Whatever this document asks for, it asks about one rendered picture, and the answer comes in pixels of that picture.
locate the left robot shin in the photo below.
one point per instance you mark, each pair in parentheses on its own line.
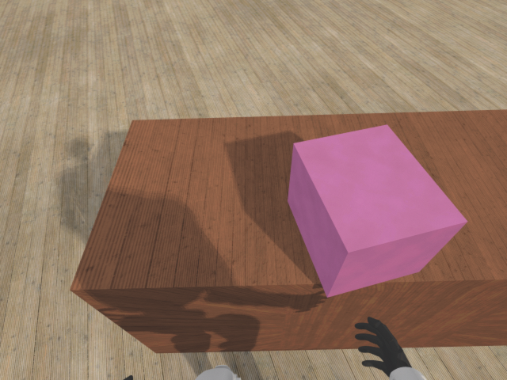
(223,366)

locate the carton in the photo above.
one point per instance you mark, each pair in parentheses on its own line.
(367,210)

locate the right robot hand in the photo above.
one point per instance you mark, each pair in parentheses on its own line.
(389,350)

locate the pedestal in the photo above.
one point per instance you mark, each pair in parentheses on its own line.
(195,247)

